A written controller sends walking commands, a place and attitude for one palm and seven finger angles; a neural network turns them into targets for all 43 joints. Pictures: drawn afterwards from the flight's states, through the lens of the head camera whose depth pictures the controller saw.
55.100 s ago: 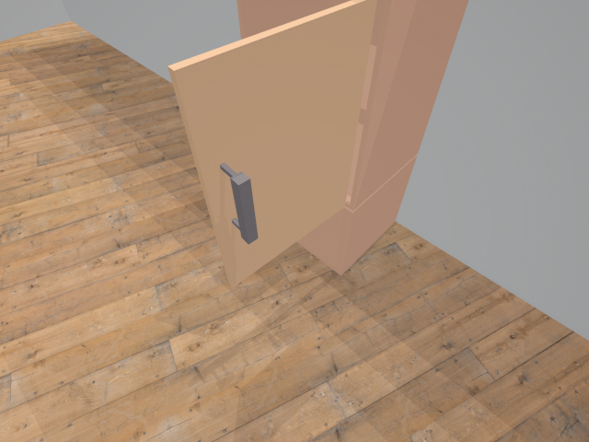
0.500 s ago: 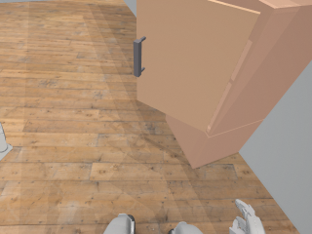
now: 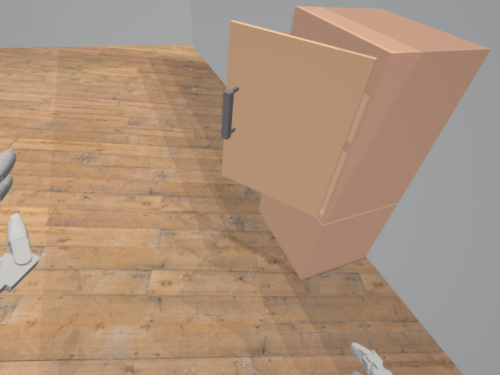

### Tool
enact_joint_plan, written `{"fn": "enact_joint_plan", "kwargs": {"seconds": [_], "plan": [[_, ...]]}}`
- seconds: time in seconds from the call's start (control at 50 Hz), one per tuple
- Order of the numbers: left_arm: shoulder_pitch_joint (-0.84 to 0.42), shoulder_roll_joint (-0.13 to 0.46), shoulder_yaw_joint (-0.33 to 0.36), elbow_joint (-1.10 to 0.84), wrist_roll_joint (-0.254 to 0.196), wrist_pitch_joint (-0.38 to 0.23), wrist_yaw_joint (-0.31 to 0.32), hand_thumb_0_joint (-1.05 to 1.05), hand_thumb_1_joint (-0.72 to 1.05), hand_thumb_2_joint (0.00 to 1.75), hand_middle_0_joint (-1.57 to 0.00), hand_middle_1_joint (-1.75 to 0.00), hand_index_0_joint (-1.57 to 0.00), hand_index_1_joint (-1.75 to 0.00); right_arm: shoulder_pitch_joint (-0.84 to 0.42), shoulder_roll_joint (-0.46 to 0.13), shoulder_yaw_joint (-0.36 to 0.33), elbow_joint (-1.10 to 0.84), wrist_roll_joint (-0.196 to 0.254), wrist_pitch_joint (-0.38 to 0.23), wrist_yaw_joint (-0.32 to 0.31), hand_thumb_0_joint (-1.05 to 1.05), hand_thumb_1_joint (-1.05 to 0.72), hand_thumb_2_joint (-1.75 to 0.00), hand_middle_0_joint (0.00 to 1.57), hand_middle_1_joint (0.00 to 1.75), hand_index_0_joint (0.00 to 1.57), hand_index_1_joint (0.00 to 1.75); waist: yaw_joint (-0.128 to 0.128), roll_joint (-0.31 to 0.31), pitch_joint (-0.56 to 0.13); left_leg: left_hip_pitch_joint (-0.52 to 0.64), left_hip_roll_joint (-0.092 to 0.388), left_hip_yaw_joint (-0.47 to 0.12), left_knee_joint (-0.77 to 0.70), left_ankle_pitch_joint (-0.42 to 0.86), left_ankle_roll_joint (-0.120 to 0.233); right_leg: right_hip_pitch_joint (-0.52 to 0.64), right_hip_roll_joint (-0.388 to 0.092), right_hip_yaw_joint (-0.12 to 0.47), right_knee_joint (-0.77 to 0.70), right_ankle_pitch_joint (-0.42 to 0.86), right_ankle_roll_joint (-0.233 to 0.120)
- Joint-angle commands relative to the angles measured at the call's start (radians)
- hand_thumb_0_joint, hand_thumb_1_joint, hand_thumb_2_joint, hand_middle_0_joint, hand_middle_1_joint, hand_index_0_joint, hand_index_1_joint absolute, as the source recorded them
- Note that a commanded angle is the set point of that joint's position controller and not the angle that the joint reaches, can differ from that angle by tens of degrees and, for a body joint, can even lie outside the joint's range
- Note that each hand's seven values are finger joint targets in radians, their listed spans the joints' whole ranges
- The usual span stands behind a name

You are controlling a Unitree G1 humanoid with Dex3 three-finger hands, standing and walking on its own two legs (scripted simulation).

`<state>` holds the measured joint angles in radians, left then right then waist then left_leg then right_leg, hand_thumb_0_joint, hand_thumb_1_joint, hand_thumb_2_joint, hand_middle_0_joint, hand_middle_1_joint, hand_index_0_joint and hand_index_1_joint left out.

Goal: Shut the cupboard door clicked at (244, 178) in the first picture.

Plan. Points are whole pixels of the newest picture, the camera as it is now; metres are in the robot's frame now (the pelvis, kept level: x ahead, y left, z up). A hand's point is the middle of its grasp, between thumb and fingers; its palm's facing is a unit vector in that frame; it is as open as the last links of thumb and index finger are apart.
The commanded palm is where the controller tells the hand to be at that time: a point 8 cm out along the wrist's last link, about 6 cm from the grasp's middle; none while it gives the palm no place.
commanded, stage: stop stepping back and stand still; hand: left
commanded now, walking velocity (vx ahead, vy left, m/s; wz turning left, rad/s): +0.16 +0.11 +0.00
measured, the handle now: (230, 113) +0.95 +0.10 -0.03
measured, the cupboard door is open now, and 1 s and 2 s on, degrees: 38 38 38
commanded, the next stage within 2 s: let the arm hang, fingers relaxed in 0.98 s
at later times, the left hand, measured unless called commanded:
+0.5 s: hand out of the picture +0.19 +0.30 +0.18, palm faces +0.41 -0.78 -0.48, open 7.4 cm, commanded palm +0.13 +0.33 +0.18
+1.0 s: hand (58, 228) +0.24 +0.27 +0.16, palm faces +0.32 -0.81 -0.49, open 7.4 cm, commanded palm +0.18 +0.31 +0.18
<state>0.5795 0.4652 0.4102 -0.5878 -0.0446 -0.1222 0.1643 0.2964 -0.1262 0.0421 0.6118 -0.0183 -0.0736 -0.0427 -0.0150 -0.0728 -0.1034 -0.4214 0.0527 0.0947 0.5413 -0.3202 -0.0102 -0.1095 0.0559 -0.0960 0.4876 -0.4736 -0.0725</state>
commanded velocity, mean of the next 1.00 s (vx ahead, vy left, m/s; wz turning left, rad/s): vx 0.06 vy -0.04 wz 0.00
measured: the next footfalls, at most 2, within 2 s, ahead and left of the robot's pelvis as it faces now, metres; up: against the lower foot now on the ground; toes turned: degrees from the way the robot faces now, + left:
left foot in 0.28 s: +0.06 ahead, +0.15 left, +0.00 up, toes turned +2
right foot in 0.54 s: +0.01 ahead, -0.06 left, +0.00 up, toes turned -8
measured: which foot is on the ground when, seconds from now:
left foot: up 0.00-0.26, down 0.28-1.00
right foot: down 0.00-0.30, up 0.32-0.52, down 0.54-1.00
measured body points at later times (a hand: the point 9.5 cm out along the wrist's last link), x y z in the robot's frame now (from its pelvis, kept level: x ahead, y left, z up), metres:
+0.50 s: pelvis -0.03 +0.04 +0.00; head -0.03 +0.06 +0.45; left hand +0.16 +0.34 +0.21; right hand +0.10 -0.19 -0.09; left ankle +0.02 +0.16 -0.74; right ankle -0.03 -0.06 -0.72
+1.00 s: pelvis +0.02 +0.02 +0.00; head +0.03 +0.04 +0.45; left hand +0.22 +0.31 +0.19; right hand +0.17 -0.24 -0.07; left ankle +0.02 +0.15 -0.74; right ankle -0.03 -0.06 -0.74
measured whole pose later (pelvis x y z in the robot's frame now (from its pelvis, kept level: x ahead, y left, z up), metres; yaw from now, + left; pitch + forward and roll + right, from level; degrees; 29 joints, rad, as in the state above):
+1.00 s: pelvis +0.02 +0.02 +0.00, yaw -4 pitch +2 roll +0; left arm 0.60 0.46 0.43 -0.51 -0.06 -0.18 0.17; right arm 0.19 -0.21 -0.01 0.58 0.03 -0.03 -0.07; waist -0.04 -0.02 -0.02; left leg -0.28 0.07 0.09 0.54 -0.29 -0.02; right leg -0.20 0.03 -0.08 0.50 -0.33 -0.04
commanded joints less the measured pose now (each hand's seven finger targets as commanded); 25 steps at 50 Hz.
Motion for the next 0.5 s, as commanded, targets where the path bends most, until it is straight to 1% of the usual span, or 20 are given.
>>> {"fn": "enact_joint_plan", "kwargs": {"seconds": [0.0, 0.02, 0.04, 0.06, 0.08, 0.1, 0.14, 0.16, 0.18, 0.2, 0.22, 0.24, 0.26, 0.28, 0.3, 0.32, 0.34, 0.38, 0.44, 0.48], "plan": [[-0.225, 0.294, 0.253, -0.068, -0.010, -0.097, 0.049, 0.00, 0.90, 0.90, -0.20, -0.30, -0.20, -0.30, -0.152, -0.185, -0.069, -0.102, -0.001, -0.022, -0.021, 0.00, -0.90, -0.90, 0.20, 0.30, 0.20, 0.30, 0.004, -0.064, 0.048, -0.280, -0.006, -0.060, 0.525, -0.056, -0.018, 0.019, -0.428, 0.484, -0.312, 0.254, -0.210], [-0.178, 0.147, 0.148, 0.064, -0.010, -0.092, 0.041, 0.00, 0.90, 0.90, -0.20, -0.30, -0.20, -0.30, -0.092, -0.185, -0.093, -0.087, 0.026, -0.031, -0.031, 0.00, -0.90, -0.90, 0.20, 0.30, 0.20, 0.30, -0.008, -0.083, 0.032, -0.312, -0.008, -0.099, 0.559, -0.070, -0.011, 0.049, -0.380, 0.458, -0.264, 0.145, -0.176], [-0.143, 0.112, 0.108, 0.108, -0.009, -0.077, 0.032, 0.00, 0.90, 0.90, -0.20, -0.30, -0.20, -0.30, -0.109, -0.211, -0.103, -0.095, 0.036, -0.024, -0.034, 0.00, -0.90, -0.90, 0.20, 0.30, 0.20, 0.30, -0.004, -0.043, 0.119, -0.321, 0.001, -0.113, 0.582, -0.016, -0.015, -0.037, -0.354, 0.472, -0.277, 0.083, -0.147], [-0.150, 0.103, 0.085, 0.087, -0.007, -0.082, 0.027, 0.00, 0.90, 0.90, -0.20, -0.30, -0.20, -0.30, -0.134, -0.208, -0.096, -0.094, 0.033, -0.016, -0.036, 0.00, -0.90, -0.90, 0.20, 0.30, 0.20, 0.30, 0.001, 0.007, 0.169, -0.308, 0.017, -0.108, 0.566, 0.004, -0.015, -0.101, -0.356, 0.439, -0.293, 0.048, -0.151], [-0.192, 0.108, 0.076, 0.066, -0.006, -0.091, 0.024, 0.00, 0.90, 0.90, -0.20, -0.30, -0.20, -0.30, -0.153, -0.208, -0.091, -0.095, 0.032, -0.013, -0.041, 0.00, -0.90, -0.90, 0.20, 0.30, 0.20, 0.30, 0.005, 0.023, 0.189, -0.276, 0.038, -0.105, 0.496, -0.018, -0.009, -0.137, -0.358, 0.390, -0.290, 0.013, -0.149], [-0.198, 0.105, 0.060, 0.060, 0.001, -0.100, 0.027, 0.00, 0.90, 0.90, -0.20, -0.30, -0.20, -0.30, -0.160, -0.195, -0.078, -0.094, 0.026, -0.015, -0.048, 0.00, -0.90, -0.90, 0.20, 0.30, 0.20, 0.30, 0.006, 0.029, 0.199, -0.220, 0.035, -0.070, 0.415, -0.014, -0.002, -0.162, -0.327, 0.325, -0.291, -0.006, -0.128], [-0.245, 0.103, 0.034, 0.005, 0.014, -0.110, 0.034, 0.00, 0.90, 0.90, -0.20, -0.30, -0.20, -0.30, -0.163, -0.190, -0.076, -0.098, 0.023, -0.032, -0.060, 0.00, -0.90, -0.90, 0.20, 0.30, 0.20, 0.30, 0.008, -0.042, 0.174, -0.060, 0.018, -0.012, 0.262, -0.012, 0.014, -0.232, -0.296, 0.271, -0.292, -0.112, -0.106], [-0.245, 0.119, 0.046, -0.014, 0.018, -0.112, 0.041, 0.00, 0.90, 0.90, -0.20, -0.30, -0.20, -0.30, -0.168, -0.187, -0.078, -0.101, 0.018, -0.043, -0.067, 0.00, -0.90, -0.90, 0.20, 0.30, 0.20, 0.30, 0.015, -0.068, 0.166, 0.007, 0.003, 0.021, 0.195, -0.018, 0.019, -0.245, -0.283, 0.261, -0.290, -0.157, -0.103], [-0.268, 0.140, 0.057, -0.071, 0.018, -0.114, 0.047, 0.00, 0.90, 0.90, -0.20, -0.30, -0.20, -0.30, -0.178, -0.194, -0.084, -0.104, 0.017, -0.057, -0.075, 0.00, -0.90, -0.90, 0.20, 0.30, 0.20, 0.30, 0.013, -0.068, 0.155, 0.085, 0.006, 0.022, 0.104, -0.024, 0.022, -0.258, -0.283, 0.251, -0.262, -0.177, -0.098], [-0.264, 0.148, 0.069, -0.113, 0.022, -0.119, 0.053, 0.00, 0.90, 0.90, -0.20, -0.30, -0.20, -0.30, -0.159, -0.191, -0.083, -0.105, 0.012, -0.066, -0.080, 0.00, -0.90, -0.90, 0.20, 0.30, 0.20, 0.30, 0.008, -0.041, 0.122, 0.171, -0.014, 0.050, 0.026, -0.013, 0.025, -0.256, -0.249, 0.214, -0.213, -0.176, -0.086], [-0.258, 0.154, 0.084, -0.145, 0.019, -0.124, 0.054, 0.00, 0.90, 0.90, -0.20, -0.30, -0.20, -0.30, -0.144, -0.197, -0.087, -0.106, 0.011, -0.076, -0.085, 0.00, -0.90, -0.90, 0.20, 0.30, 0.20, 0.30, -0.001, 0.029, 0.101, 0.255, -0.012, 0.056, -0.042, -0.023, 0.030, -0.274, -0.213, 0.186, -0.134, -0.139, -0.065], [-0.247, 0.163, 0.100, -0.187, 0.013, -0.130, 0.053, 0.00, 0.90, 0.90, -0.20, -0.30, -0.20, -0.30, -0.127, -0.218, -0.094, -0.111, 0.013, -0.083, -0.089, 0.00, -0.90, -0.90, 0.20, 0.30, 0.20, 0.30, -0.011, 0.155, 0.086, 0.332, 0.047, -0.049, -0.125, -0.087, 0.057, -0.326, -0.166, 0.164, 0.012, -0.089, -0.029], [-0.239, 0.168, 0.126, -0.239, 0.011, -0.142, 0.055, 0.00, 0.90, 0.90, -0.20, -0.30, -0.20, -0.30, -0.130, -0.246, -0.101, -0.122, 0.013, -0.084, -0.086, 0.00, -0.90, -0.90, 0.20, 0.30, 0.20, 0.30, -0.011, 0.375, 0.067, 0.406, 0.203, -0.314, -0.219, -0.101, 0.115, -0.429, -0.064, 0.085, 0.222, -0.048, 0.025], [-0.225, 0.200, 0.156, -0.243, 0.013, -0.158, 0.056, 0.00, 0.90, 0.90, -0.20, -0.30, -0.20, -0.30, -0.127, -0.230, -0.091, -0.122, 0.013, -0.086, -0.080, 0.00, -0.90, -0.90, 0.20, 0.30, 0.20, 0.30, -0.011, 0.457, 0.058, 0.399, 0.328, -0.499, -0.323, -0.123, 0.158, -0.472, -0.034, 0.033, 0.378, -0.098, 0.056], [-0.171, 0.212, 0.186, -0.189, 0.011, -0.157, 0.047, 0.00, 0.90, 0.90, -0.20, -0.30, -0.20, -0.30, -0.135, -0.204, -0.083, -0.105, 0.005, -0.089, -0.072, 0.00, -0.90, -0.90, 0.20, 0.30, 0.20, 0.30, -0.013, 0.374, 0.061, 0.244, 0.347, -0.522, -0.397, -0.306, 0.165, -0.384, -0.052, 0.095, 0.471, -0.069, 0.054], [-0.168, 0.199, 0.185, -0.193, 0.012, -0.147, 0.039, 0.00, 0.90, 0.90, -0.20, -0.30, -0.20, -0.30, -0.140, -0.202, -0.084, -0.105, 0.001, -0.088, -0.063, 0.00, -0.90, -0.90, 0.20, 0.30, 0.20, 0.30, -0.014, 0.344, 0.104, 0.137, 0.336, -0.478, -0.406, -0.354, 0.175, -0.346, -0.072, 0.105, 0.479, -0.013, 0.055], [-0.146, 0.186, 0.183, -0.184, 0.014, -0.142, 0.034, 0.00, 0.90, 0.90, -0.20, -0.30, -0.20, -0.30, -0.145, -0.194, -0.081, -0.097, 0.002, -0.087, -0.053, 0.00, -0.90, -0.90, 0.20, 0.30, 0.20, 0.30, -0.009, 0.322, 0.113, 0.084, 0.313, -0.395, -0.398, -0.337, 0.165, -0.301, -0.083, 0.090, 0.445, 0.026, 0.058], [-0.072, 0.168, 0.185, -0.172, 0.009, -0.134, 0.027, 0.00, 0.90, 0.90, -0.20, -0.30, -0.20, -0.30, -0.146, -0.191, -0.078, -0.093, 0.007, -0.084, -0.038, 0.00, -0.90, -0.90, 0.20, 0.30, 0.20, 0.30, 0.007, 0.323, 0.085, 0.045, 0.253, -0.223, -0.374, -0.294, 0.115, -0.189, -0.055, 0.015, 0.308, 0.065, 0.061], [-0.013, 0.121, 0.147, -0.117, 0.002, -0.107, 0.023, 0.00, 0.90, 0.90, -0.20, -0.30, -0.20, -0.30, -0.135, -0.201, -0.076, -0.119, 0.015, -0.055, -0.030, 0.00, -0.90, -0.90, 0.20, 0.30, 0.20, 0.30, -0.003, 0.285, 0.083, -0.039, 0.214, -0.132, -0.314, -0.330, 0.074, -0.021, -0.017, -0.050, 0.098, 0.108, 0.065], [-0.010, 0.127, 0.148, -0.072, 0.004, -0.091, 0.020, 0.00, 0.90, 0.90, -0.20, -0.30, -0.20, -0.30, -0.132, -0.200, -0.074, -0.128, 0.018, -0.041, -0.030, 0.00, -0.90, -0.90, 0.20, 0.30, 0.20, 0.30, -0.008, 0.233, 0.085, -0.046, 0.165, -0.084, -0.227, -0.308, 0.053, 0.014, -0.028, -0.018, -0.017, 0.108, 0.056]]}}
